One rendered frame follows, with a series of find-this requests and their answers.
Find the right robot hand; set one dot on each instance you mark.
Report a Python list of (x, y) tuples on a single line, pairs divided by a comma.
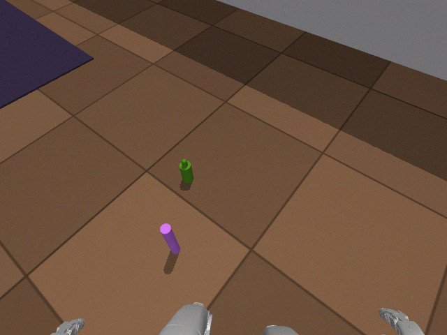
[(400, 322)]

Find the left robot hand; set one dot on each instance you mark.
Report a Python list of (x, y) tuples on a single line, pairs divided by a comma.
[(70, 328)]

